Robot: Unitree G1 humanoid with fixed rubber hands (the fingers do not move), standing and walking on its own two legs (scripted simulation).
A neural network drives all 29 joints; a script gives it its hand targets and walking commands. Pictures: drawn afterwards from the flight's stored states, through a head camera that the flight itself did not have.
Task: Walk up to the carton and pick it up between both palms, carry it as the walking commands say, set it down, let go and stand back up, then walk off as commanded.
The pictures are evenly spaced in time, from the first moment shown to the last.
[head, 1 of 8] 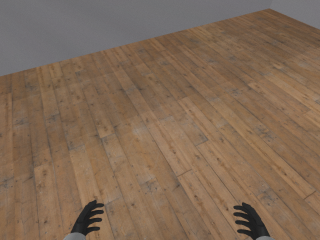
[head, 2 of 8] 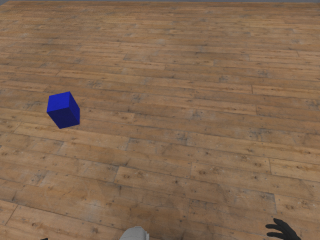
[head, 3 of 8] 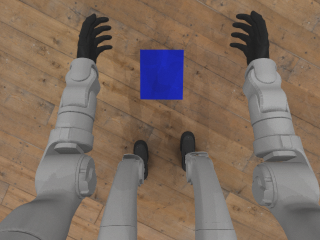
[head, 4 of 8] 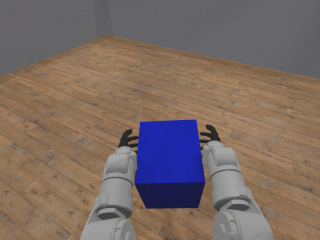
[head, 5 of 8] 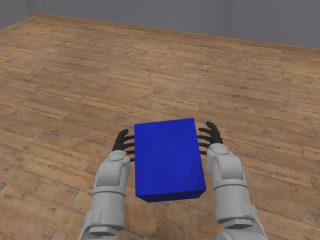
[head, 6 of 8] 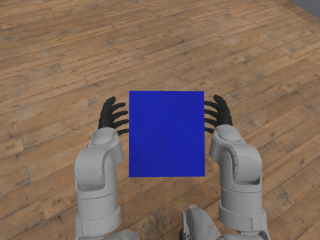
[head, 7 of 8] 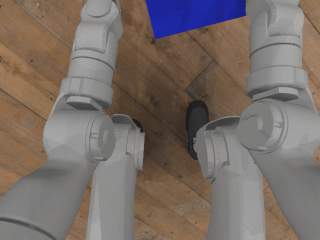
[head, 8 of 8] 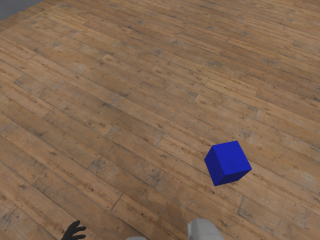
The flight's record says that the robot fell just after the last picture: no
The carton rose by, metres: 0.70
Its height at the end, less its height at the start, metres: +0.00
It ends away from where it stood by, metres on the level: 0.89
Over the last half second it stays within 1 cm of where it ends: yes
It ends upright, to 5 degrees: yes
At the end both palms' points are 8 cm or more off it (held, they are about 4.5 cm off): yes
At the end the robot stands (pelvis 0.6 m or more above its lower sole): yes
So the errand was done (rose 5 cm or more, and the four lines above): yes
